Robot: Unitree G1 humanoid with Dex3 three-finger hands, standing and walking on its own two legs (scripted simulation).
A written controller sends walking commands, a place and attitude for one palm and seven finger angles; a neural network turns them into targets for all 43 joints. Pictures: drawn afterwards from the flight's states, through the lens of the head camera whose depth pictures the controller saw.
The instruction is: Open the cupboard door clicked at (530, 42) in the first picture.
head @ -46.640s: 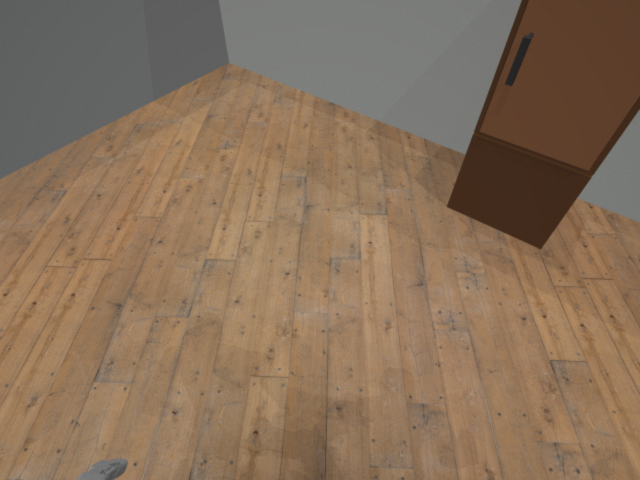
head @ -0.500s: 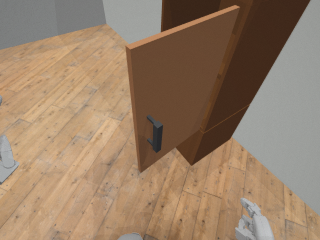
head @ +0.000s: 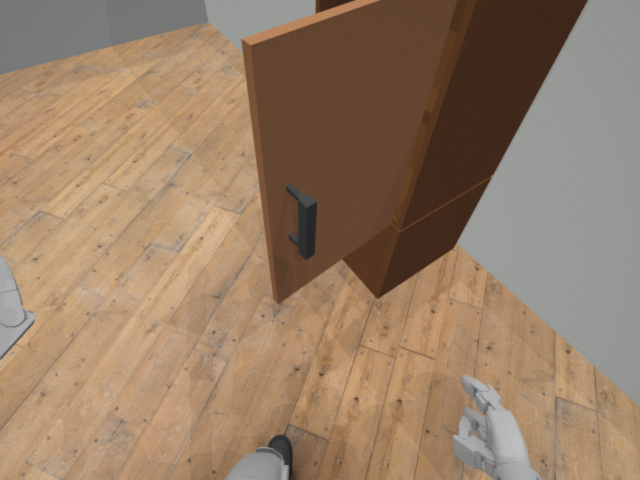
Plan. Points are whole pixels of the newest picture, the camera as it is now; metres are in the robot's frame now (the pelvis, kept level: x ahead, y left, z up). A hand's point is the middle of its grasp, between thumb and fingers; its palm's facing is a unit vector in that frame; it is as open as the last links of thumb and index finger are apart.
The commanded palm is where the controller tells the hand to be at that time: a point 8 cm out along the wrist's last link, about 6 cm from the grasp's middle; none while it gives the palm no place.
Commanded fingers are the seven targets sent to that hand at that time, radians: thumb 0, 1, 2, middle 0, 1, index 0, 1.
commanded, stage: step back with the hand held close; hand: left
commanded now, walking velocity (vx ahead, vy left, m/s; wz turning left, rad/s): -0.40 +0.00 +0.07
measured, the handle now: (299, 222) +0.51 +0.10 -0.04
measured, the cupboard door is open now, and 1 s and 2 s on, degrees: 95 95 95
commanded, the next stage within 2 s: stop stepping back and stand still in 0.16 s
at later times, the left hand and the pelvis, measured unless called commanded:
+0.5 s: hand out of the picture +0.12 +0.26 +0.17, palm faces +0.46 -0.78 -0.43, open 7.4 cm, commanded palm +0.05 +0.30 +0.19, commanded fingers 0.00 0.90 0.90 -0.20 -0.30 -0.20 -0.30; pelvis -0.08 -0.01 +0.01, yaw +2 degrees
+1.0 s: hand out of the picture +0.06 +0.25 +0.17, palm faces +0.48 -0.76 -0.44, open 7.4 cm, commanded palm +0.00 +0.29 +0.19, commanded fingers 0.00 0.90 0.90 -0.20 -0.30 -0.20 -0.30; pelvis -0.12 -0.02 +0.01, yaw +2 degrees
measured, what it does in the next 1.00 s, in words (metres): walks backwards: left foot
